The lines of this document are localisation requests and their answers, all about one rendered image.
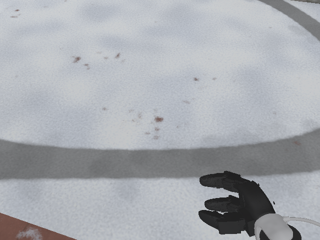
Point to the robot right hand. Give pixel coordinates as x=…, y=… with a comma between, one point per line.
x=240, y=213

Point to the robot right forearm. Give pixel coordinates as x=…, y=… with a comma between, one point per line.
x=272, y=227

